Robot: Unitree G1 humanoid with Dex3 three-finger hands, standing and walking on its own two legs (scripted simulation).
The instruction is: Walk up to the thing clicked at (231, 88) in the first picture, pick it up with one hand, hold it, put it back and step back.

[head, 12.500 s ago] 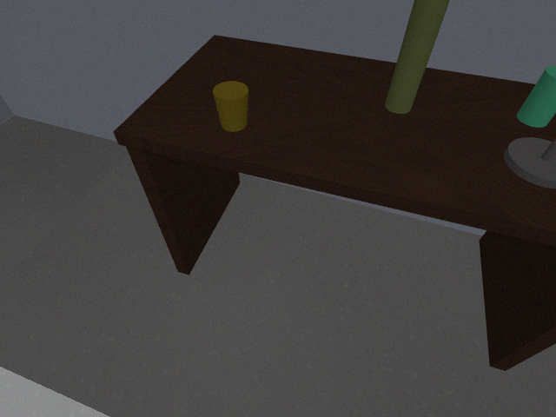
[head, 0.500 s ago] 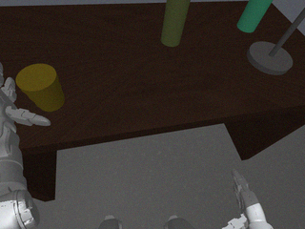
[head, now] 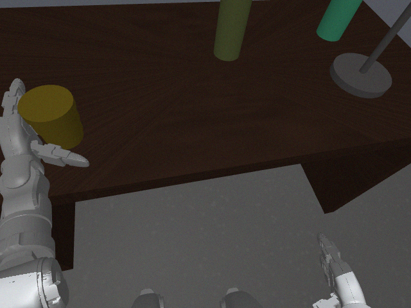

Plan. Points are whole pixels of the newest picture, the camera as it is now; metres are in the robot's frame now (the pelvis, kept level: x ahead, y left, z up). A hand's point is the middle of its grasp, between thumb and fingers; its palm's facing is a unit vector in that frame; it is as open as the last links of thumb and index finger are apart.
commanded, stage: close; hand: left
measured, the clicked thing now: (56, 120) +0.48 +0.24 +0.07
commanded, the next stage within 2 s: settle in 0.68 s
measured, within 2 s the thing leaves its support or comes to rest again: leaves its support in 1.12 s
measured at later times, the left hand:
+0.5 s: hand (49, 118) +0.48 +0.25 +0.08, palm faces +0.26 -0.97 -0.01, open 11.3 cm
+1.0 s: hand (57, 118) +0.48 +0.23 +0.07, palm faces +0.24 -0.97 -0.01, open 11.2 cm
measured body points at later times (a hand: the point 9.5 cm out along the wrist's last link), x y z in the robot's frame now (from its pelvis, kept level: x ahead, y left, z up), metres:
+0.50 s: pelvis -0.01 +0.00 +0.00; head +0.10 +0.03 +0.43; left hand +0.46 +0.30 +0.08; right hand +0.14 -0.26 -0.04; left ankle +0.02 +0.13 -0.67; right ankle -0.02 -0.16 -0.67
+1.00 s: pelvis +0.00 +0.00 +0.00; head +0.10 +0.03 +0.44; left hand +0.46 +0.29 +0.08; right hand +0.15 -0.24 -0.03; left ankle +0.02 +0.13 -0.67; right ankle -0.02 -0.16 -0.67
